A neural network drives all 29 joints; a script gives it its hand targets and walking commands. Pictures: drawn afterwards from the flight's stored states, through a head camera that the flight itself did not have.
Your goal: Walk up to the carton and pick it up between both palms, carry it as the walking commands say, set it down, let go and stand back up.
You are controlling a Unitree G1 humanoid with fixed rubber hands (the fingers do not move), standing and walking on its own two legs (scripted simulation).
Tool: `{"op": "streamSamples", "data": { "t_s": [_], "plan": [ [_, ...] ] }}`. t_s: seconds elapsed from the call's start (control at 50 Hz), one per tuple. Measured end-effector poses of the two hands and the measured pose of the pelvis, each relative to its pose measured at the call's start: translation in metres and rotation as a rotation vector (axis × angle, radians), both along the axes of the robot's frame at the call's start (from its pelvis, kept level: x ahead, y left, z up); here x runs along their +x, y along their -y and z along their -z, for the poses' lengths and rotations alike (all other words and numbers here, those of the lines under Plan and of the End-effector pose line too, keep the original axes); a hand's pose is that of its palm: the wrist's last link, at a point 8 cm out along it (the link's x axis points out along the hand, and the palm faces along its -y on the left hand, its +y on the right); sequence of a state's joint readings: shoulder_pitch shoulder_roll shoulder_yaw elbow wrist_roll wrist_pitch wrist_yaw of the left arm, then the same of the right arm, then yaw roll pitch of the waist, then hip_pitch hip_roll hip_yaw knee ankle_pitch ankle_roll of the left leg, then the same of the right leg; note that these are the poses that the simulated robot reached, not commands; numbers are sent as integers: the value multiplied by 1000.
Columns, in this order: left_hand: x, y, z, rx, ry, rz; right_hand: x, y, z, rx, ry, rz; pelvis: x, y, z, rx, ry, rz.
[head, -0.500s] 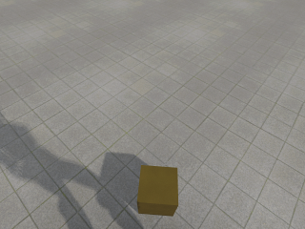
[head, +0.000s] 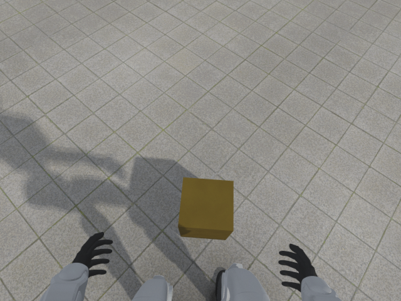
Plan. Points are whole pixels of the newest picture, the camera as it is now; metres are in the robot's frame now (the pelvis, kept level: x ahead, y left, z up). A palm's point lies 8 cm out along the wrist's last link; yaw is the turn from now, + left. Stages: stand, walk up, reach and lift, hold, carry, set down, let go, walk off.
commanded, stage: reach and lift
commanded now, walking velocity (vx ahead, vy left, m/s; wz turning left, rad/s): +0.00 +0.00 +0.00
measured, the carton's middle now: (205, 210) +0.42 -0.04 -0.61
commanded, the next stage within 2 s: none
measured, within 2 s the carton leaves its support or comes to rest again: neither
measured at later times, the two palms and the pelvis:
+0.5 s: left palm (109, 213) +0.29 +0.21 -0.13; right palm (290, 227) +0.26 -0.22 -0.15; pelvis -0.07 +0.01 -0.05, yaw +0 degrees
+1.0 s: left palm (131, 165) +0.44 +0.19 -0.17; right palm (270, 174) +0.41 -0.21 -0.18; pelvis -0.06 +0.00 -0.07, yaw +1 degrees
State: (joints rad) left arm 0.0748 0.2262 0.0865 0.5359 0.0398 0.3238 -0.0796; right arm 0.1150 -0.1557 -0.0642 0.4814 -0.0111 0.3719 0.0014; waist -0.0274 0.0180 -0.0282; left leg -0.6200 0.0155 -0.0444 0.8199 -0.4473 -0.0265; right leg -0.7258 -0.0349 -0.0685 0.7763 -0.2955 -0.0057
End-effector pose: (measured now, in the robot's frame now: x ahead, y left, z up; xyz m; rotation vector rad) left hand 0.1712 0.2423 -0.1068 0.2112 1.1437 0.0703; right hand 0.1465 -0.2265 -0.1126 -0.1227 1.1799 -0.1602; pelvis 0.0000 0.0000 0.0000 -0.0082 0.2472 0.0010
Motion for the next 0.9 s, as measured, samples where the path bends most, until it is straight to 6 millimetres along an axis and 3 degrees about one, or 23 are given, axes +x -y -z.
{"op": "streamSamples", "data": {
  "t_s": [0.22,0.4,0.9],
  "plan": [
    [41,15,18,-22,139,26,33,4,19,-15,127,1,-42,-8,27,7,-43,13],
    [91,23,21,-25,191,21,81,0,29,3,183,-6,-66,-10,42,18,-64,17],
    [238,49,59,-90,431,-22,241,-17,64,15,455,29,-62,3,70,30,-421,2]
  ]
}}
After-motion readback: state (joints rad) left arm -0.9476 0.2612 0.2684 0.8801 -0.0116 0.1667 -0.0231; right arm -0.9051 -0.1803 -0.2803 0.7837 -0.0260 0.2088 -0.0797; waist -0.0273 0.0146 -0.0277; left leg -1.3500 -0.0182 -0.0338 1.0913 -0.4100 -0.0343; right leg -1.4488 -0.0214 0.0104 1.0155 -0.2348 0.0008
